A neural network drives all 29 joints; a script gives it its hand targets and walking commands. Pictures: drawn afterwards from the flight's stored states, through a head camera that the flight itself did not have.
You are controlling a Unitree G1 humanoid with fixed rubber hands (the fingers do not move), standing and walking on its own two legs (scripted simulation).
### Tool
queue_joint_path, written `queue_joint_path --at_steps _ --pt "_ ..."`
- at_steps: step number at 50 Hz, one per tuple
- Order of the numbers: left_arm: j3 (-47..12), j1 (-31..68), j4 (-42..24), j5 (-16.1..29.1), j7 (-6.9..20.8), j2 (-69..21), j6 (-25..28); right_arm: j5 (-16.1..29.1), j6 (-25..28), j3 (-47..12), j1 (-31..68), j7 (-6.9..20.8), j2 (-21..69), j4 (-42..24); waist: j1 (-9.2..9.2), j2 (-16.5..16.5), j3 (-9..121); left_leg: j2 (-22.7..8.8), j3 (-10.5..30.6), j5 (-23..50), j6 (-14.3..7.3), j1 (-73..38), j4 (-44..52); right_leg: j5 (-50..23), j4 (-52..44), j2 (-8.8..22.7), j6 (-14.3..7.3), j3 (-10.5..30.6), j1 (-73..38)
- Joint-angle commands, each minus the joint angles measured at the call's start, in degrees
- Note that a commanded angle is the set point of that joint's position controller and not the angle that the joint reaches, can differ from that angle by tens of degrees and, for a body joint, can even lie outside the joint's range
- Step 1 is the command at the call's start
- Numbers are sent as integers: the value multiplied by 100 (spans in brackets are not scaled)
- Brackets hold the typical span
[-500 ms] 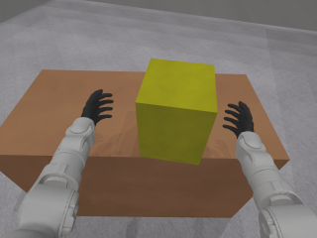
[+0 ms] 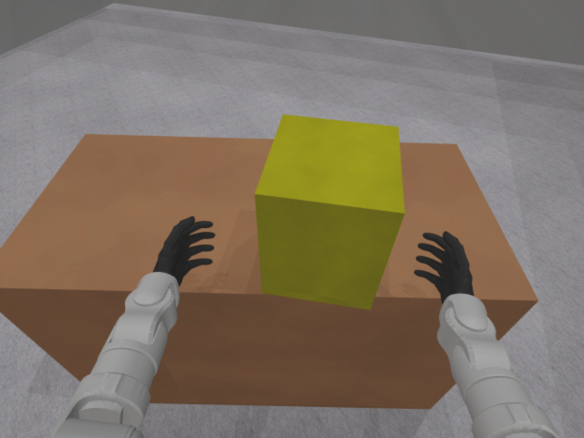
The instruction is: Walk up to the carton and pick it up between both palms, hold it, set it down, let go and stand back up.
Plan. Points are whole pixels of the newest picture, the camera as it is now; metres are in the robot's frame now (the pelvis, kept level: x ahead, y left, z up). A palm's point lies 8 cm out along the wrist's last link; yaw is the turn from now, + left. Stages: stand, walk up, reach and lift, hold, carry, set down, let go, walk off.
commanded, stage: set down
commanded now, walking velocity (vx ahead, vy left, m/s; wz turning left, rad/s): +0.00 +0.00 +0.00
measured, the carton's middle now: (327, 213) +0.50 -0.04 +0.02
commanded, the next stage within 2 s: let go in 1.54 s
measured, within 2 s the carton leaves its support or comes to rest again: neither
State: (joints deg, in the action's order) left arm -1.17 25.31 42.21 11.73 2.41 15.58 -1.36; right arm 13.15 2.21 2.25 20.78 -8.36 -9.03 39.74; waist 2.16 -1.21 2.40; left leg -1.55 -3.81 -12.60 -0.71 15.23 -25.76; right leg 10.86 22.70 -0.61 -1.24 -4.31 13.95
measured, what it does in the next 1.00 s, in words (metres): stands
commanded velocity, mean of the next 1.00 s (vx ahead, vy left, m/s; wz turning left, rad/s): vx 0.00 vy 0.00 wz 0.00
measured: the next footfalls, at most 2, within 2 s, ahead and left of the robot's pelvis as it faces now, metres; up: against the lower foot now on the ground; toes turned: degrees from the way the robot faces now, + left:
none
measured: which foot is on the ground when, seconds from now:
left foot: down 0.00-1.00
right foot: down 0.00-1.00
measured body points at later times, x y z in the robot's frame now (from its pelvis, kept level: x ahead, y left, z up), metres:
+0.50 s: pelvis +0.02 -0.01 +0.00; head +0.02 +0.01 +0.45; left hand +0.29 +0.21 -0.02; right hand +0.28 -0.21 -0.01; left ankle +0.01 +0.11 -0.74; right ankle +0.01 -0.10 -0.74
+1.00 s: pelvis +0.03 -0.01 +0.00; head +0.02 +0.00 +0.45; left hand +0.23 +0.22 -0.06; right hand +0.23 -0.22 -0.05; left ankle +0.01 +0.11 -0.74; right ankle +0.01 -0.10 -0.74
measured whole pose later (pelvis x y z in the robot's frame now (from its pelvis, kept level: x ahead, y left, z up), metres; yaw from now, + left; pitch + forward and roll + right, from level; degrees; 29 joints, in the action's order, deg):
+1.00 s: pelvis +0.03 -0.01 +0.00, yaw +0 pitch -4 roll +0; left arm 0.4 -9.1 26.5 5.0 1.4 13.6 -2.4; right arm 3.8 8.1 0.7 -8.7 -2.7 -8.3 32.7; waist 0.0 -1.0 -3.4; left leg -1.7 -4.1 -14.1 0.1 3.3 -21.7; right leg 12.7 19.5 -1.1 -1.6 -3.8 2.5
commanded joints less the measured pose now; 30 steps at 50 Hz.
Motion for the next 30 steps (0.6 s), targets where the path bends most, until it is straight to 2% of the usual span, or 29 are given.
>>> queue_joint_path --at_steps 1,2,3,4,5,6,7,8,9,10,11,12,13,14,15,16,17,18,19,20,21,22,23,24,26,27,30 --pt "305 854 -1129 -171 47 562 462 36 497 1 962 -9 -389 -1177 -142 205 1793 206 286 1639 241 -960 337 -1499 -220 -122 132 375 -1074" --pt "367 822 -1355 -205 47 724 516 44 536 20 905 -19 -398 -1251 -138 170 1959 223 226 1877 259 -1138 260 -1592 -189 -152 155 354 -1058" --pt "391 411 -1253 -333 63 536 536 24 610 -61 412 7 -352 -933 -142 391 1728 200 328 2094 299 -1237 225 -1727 -224 -149 88 371 -1117" --pt "289 1510 -1333 -175 76 773 502 -52 578 127 1480 7 -584 -1128 -11 489 1800 180 289 1745 291 -1003 225 -1290 -194 -111 52 378 -808" --pt "453 -387 -1247 -427 68 327 540 26 681 -142 -235 22 -288 -768 -216 356 1191 147 329 1945 301 -1512 288 -1502 -326 -154 30 367 -1138" --pt "361 635 -1351 -320 154 639 517 -62 704 110 767 -21 -462 -1037 -18 368 1247 163 266 1745 271 -1257 302 -1215 -388 -147 58 348 -798" --pt "397 -233 -1341 -422 149 410 512 -82 743 -56 -8 -15 -304 -810 -147 365 925 158 268 1810 320 -1439 317 -1289 -394 -134 29 333 -943" --pt "409 504 -1490 -371 137 582 525 -141 813 90 546 -38 -430 -1008 -86 430 954 140 276 1640 312 -1284 361 -1017 -435 -145 24 303 -666" --pt "305 -208 -1709 -357 111 385 555 -89 866 -25 -43 -4 -239 -1152 -161 369 836 142 238 1808 306 -1422 327 -1187 -427 -144 35 350 -942" --pt "254 940 -1917 -138 78 650 573 -246 857 198 981 -7 -479 -1580 -50 386 1143 135 226 1321 283 -975 365 -762 -399 -124 23 339 -696" --pt "228 -244 -1884 -89 33 472 680 -216 902 139 -148 8 -278 -1555 -120 246 873 129 204 1387 263 -1102 340 -892 -391 -113 43 396 -845" --pt "155 520 -2190 48 -5 698 776 -283 956 248 496 31 -410 -1993 -59 286 1221 144 199 1215 256 -894 331 -803 -377 -85 52 421 -760" --pt "123 -216 -1957 25 -26 548 858 -309 969 205 -91 52 -323 -1837 -81 253 1188 155 194 1327 283 -988 283 -947 -324 -75 64 431 -822" --pt "217 -538 -1592 -120 26 542 899 -349 1031 128 -477 68 -264 -1499 -123 161 915 145 267 1249 255 -1055 334 -972 -399 -43 72 459 -832" --pt "234 -615 -1595 -178 72 567 940 -383 1053 97 -531 71 -204 -1409 -69 236 939 139 272 1275 262 -1095 310 -981 -389 -46 60 443 -960" --pt "275 -1018 -1806 -264 92 436 953 -374 1080 25 -883 73 -153 -1389 -137 312 894 147 287 1491 259 -1236 350 -1221 -382 -71 59 460 -1179" --pt "199 146 -1849 -78 91 757 967 -435 1013 226 285 60 -326 -1756 -59 329 1198 173 272 1084 246 -828 340 -822 -354 -36 71 441 -795" --pt "131 -1164 -1834 -154 69 373 881 -345 940 -81 -813 92 -102 -1464 -94 250 724 157 307 1242 272 -1074 411 -1075 -398 -35 20 498 -1107" --pt "238 -892 -2017 -158 87 542 829 -334 903 48 -639 81 -219 -1644 -68 252 769 150 338 1246 251 -1077 463 -990 -461 -46 35 453 -1019" --pt "307 -1166 -1842 -290 82 407 708 -347 873 -79 -912 114 -121 -1355 -175 366 627 141 307 1344 285 -1276 468 -1014 -476 -33 9 486 -1132" --pt "220 -551 -1777 -236 85 603 649 -463 853 64 -338 117 -218 -1570 -110 342 705 166 271 1169 244 -1004 447 -724 -494 -1 38 473 -811" --pt "161 -708 -2035 -52 45 647 677 -478 829 135 -562 127 -247 -1708 -84 245 707 159 249 924 259 -972 432 -538 -469 9 47 461 -785" --pt "111 -852 -2238 -68 -7 481 646 -444 820 69 -650 159 -230 -1830 -141 355 688 153 276 1025 288 -950 470 -684 -453 -6 12 479 -891" --pt "197 -953 -2139 -206 -33 591 646 -470 822 107 -869 182 -206 -1591 -182 393 607 135 266 986 281 -969 496 -566 -488 16 4 503 -920" --pt "223 -1469 -2516 -310 -54 544 633 -441 865 30 -1362 195 -160 -1695 -170 420 886 157 223 1524 274 -1330 447 -1152 -425 -29 11 462 -1138" --pt "224 -1247 -2560 -254 -72 624 631 -426 884 50 -1096 199 -194 -1884 -180 368 874 163 211 1519 297 -1171 440 -1186 -446 -19 34 450 -1111" --pt "251 -2113 -2090 -446 0 412 305 -542 749 -27 -1612 272 -319 -1470 -144 323 531 150 277 1995 309 -1539 445 -1423 -544 -55 5 361 -1086"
